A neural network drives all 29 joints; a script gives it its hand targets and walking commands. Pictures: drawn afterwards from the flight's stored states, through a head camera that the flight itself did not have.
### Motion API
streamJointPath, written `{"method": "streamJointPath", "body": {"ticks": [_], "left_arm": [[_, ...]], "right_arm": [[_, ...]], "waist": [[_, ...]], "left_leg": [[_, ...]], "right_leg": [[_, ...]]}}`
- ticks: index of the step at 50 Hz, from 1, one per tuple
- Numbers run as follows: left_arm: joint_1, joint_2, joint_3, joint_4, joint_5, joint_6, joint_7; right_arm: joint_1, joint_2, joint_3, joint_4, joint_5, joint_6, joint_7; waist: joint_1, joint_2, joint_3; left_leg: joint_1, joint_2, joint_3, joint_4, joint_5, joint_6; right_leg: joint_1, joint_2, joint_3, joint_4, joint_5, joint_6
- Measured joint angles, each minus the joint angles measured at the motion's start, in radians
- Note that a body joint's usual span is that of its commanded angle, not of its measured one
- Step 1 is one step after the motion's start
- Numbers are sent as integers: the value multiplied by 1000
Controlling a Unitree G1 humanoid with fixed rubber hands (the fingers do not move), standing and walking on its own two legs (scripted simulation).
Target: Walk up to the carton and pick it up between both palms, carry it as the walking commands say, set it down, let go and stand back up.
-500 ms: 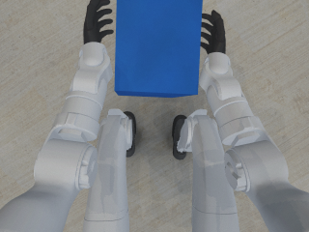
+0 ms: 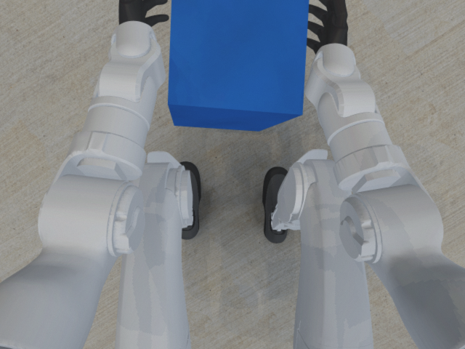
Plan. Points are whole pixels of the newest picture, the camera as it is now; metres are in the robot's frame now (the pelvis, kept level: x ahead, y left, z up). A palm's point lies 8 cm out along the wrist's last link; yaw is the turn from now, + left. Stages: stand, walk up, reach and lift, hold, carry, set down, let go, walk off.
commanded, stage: set down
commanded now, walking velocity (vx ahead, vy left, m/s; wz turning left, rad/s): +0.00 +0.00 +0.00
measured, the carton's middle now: (228, 48) +0.52 +0.00 -0.26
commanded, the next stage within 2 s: none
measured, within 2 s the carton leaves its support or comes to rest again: neither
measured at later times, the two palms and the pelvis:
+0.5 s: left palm (150, 21) +0.55 +0.13 -0.23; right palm (312, 38) +0.53 -0.13 -0.24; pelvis +0.01 +0.00 -0.06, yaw -1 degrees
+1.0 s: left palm (140, 16) +0.56 +0.15 -0.25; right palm (310, 28) +0.55 -0.13 -0.24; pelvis +0.01 +0.01 -0.08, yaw -1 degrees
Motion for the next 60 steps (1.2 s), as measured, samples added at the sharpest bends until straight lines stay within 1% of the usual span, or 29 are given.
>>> {"method": "streamJointPath", "body": {"ticks": [11,24,28,31,32,35,37,45,54,60], "left_arm": [[-69,19,21,24,0,13,-12],[-116,37,21,34,0,33,-9],[-122,61,21,62,0,45,-35],[-131,79,21,93,0,44,-51],[-135,86,21,104,0,44,-61],[-145,101,21,116,0,43,-108],[-152,106,21,120,0,45,-120],[-160,107,21,124,0,45,-131],[-170,120,21,126,0,44,-182],[-171,123,25,126,0,35,-208]], "right_arm": [[-60,0,-39,0,0,22,0],[-116,-15,-40,8,0,45,4],[-122,-12,-40,10,-1,47,31],[-138,-13,-50,32,-12,35,77],[-145,-15,-56,41,-19,32,96],[-158,-22,-73,60,-36,28,127],[-166,-27,-76,68,-39,28,138],[-173,-31,-101,82,-51,21,160],[-178,-38,-144,82,-81,16,212],[-178,-39,-178,82,-107,11,243]], "waist": [[0,0,0],[0,-1,1],[0,-1,-1],[0,-1,-3],[0,-2,-4],[0,-2,-6],[0,-2,-4],[0,-2,-4],[0,-3,-5],[0,-3,-8]], "left_leg": [[-129,0,0,90,-6,0],[-248,0,-1,192,-35,3],[-254,0,-1,213,-44,3],[-266,0,-2,226,-45,4],[-270,0,-2,230,-45,4],[-282,0,-2,246,-45,6],[-286,0,-2,254,-45,8],[-297,-3,-2,267,-45,14],[-307,-7,-2,270,-45,20],[-315,-10,-2,273,-45,24]], "right_leg": [[-127,1,3,90,-9,0],[-239,3,5,189,-40,0],[-245,4,5,209,-50,0],[-255,4,5,221,-51,0],[-259,5,5,225,-51,0],[-268,5,5,238,-51,0],[-270,6,5,246,-52,0],[-275,6,5,255,-54,0],[-279,6,5,255,-58,0],[-283,6,5,255,-61,0]]}}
